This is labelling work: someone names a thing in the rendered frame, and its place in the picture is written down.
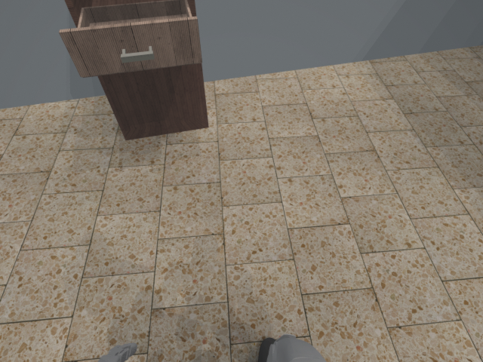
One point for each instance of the left robot hand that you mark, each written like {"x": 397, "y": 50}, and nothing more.
{"x": 120, "y": 353}

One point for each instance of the drawer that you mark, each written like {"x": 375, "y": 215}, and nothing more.
{"x": 103, "y": 31}

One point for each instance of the cabinet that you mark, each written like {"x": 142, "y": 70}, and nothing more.
{"x": 156, "y": 101}

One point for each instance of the handle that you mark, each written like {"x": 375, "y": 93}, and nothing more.
{"x": 139, "y": 56}

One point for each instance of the robot right thigh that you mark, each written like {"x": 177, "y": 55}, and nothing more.
{"x": 293, "y": 350}

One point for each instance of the right robot foot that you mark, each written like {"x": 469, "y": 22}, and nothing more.
{"x": 264, "y": 349}

